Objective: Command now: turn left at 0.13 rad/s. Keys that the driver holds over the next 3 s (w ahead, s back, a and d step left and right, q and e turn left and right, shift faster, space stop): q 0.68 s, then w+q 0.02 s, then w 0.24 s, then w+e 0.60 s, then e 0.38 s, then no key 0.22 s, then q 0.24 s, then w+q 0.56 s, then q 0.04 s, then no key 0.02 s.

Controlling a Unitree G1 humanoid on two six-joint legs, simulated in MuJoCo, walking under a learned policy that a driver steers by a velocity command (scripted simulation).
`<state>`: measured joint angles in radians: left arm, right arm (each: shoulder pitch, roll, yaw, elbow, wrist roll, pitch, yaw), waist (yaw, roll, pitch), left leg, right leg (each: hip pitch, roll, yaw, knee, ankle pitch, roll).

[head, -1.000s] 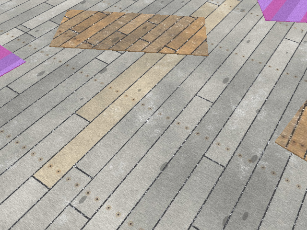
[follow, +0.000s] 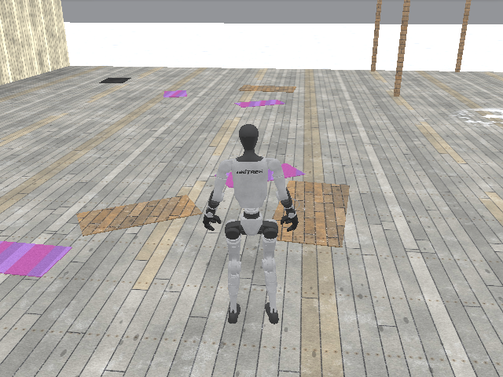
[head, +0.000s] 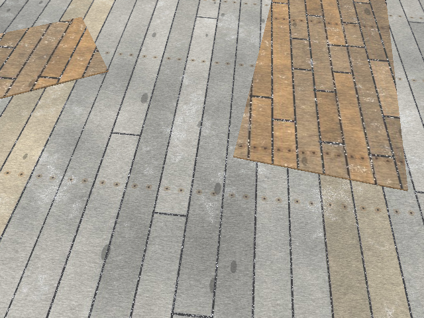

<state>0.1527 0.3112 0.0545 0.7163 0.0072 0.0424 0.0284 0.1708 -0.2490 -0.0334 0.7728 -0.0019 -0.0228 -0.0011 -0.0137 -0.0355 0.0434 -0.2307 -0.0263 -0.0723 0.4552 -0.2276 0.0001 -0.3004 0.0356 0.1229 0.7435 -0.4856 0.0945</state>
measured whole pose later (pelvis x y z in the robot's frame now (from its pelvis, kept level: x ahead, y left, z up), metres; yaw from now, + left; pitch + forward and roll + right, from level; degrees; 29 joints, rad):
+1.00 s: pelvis +0.05 +0.03 +0.00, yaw +28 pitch +1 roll -1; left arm 0.24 0.29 0.06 0.74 0.00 -0.09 -0.01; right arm 0.25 -0.30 -0.03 0.70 0.01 -0.01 -0.01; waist 0.00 0.04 -0.02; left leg -0.30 -0.08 -0.14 0.71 -0.45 0.04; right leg -0.21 0.03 0.01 0.47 -0.27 -0.01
